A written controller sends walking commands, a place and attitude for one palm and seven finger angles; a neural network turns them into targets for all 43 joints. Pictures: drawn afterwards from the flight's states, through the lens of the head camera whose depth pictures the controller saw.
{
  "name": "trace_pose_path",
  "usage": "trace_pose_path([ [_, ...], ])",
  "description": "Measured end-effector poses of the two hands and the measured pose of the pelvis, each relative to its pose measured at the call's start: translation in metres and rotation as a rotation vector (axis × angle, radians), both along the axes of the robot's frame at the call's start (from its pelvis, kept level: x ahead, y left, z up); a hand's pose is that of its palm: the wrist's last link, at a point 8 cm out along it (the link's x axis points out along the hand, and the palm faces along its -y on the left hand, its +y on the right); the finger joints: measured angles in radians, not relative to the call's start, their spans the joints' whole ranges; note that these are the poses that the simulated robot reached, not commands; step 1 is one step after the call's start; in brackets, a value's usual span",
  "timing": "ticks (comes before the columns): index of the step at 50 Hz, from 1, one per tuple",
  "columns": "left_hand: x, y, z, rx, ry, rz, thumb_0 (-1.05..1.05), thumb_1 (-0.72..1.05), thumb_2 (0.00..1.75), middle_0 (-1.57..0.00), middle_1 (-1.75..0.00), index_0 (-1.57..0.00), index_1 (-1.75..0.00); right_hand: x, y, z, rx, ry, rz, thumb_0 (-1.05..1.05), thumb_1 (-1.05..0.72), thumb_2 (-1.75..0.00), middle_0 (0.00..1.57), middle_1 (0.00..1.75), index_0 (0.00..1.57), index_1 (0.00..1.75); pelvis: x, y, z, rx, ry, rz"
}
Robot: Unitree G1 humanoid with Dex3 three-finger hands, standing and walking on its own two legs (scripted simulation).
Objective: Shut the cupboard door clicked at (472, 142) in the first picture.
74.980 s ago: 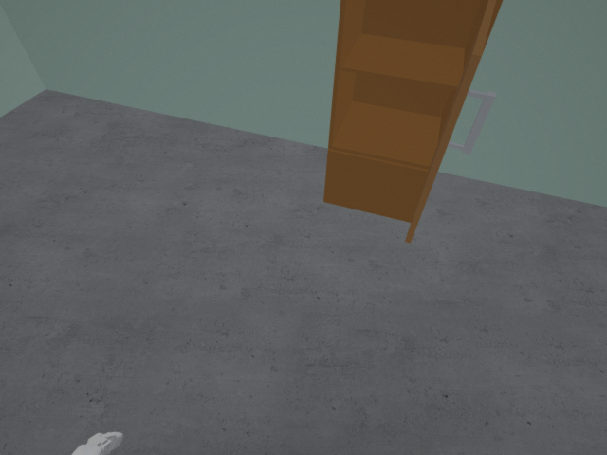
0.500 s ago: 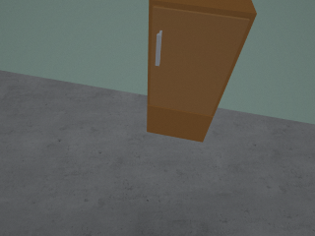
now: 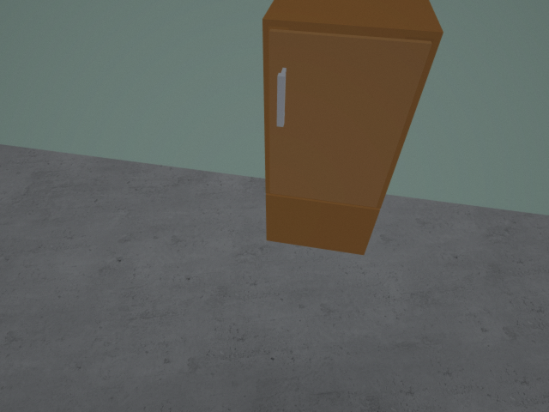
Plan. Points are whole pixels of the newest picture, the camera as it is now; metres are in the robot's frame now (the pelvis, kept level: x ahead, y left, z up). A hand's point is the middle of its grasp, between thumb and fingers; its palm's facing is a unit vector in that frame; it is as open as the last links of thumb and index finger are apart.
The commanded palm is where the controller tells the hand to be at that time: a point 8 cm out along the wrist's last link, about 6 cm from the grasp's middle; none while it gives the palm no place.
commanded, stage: let the arm hang, fingers relaxed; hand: left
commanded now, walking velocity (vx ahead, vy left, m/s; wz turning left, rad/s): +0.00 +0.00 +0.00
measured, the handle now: (282, 97) +0.93 +0.03 -0.01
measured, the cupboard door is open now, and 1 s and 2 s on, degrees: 0 0 0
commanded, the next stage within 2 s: look to check the result in 0.28 s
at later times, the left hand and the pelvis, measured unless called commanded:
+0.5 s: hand out of the picture -0.02 +0.16 -0.18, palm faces +0.02 -0.98 -0.18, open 7.4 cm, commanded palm none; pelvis +0.00 -0.01 +0.00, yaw +0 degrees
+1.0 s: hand out of the picture +0.02 +0.17 -0.17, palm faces +0.00 -0.98 -0.21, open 7.4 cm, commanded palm none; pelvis +0.02 -0.01 +0.00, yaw +0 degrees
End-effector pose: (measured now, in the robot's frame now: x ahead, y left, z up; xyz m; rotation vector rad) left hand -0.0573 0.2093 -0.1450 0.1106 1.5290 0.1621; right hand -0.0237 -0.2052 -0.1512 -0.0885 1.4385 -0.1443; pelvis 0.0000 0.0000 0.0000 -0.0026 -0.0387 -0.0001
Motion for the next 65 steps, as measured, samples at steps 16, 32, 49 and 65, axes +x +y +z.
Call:
trace_pose_path([
  [16, 0.026, -0.012, -0.004, -0.019, -0.071, -0.02, 0.0, 0.9, 0.89, -0.2, -0.3, -0.2, -0.3, 0.001, -0.014, 0.004, -0.026, -0.017, -0.014, 0.0, -0.91, -0.9, 0.2, 0.3, 0.2, 0.3, -0.001, -0.007, 0.0, 0.0, 0.003, -0.002],
  [32, 0.04, 0.003, 0.001, 0.029, -0.074, -0.036, 0.01, 0.9, 0.89, -0.2, -0.3, -0.2, -0.3, 0.008, -0.03, 0.005, -0.043, -0.005, -0.001, 0.01, -0.91, -0.9, 0.2, 0.3, 0.2, 0.3, 0.005, -0.013, 0.001, -0.001, -0.006, 0.001],
  [49, 0.075, 0.013, 0.003, 0.043, -0.127, -0.056, 0.01, 0.9, 0.89, -0.2, -0.3, -0.2, -0.3, 0.051, -0.049, 0.012, -0.085, -0.069, 0.041, 0.01, -0.91, -0.9, 0.2, 0.3, 0.2, 0.3, 0.015, -0.014, 0.003, -0.001, -0.003, 0.005],
  [65, 0.099, 0.029, 0.01, 0.079, -0.159, -0.066, 0.01, 0.9, 0.89, -0.2, -0.3, -0.21, -0.3, 0.086, -0.063, 0.018, -0.114, -0.118, 0.075, 0.01, -0.91, -0.9, 0.2, 0.3, 0.2, 0.3, 0.026, -0.015, 0.005, 0.001, -0.001, 0.011],
])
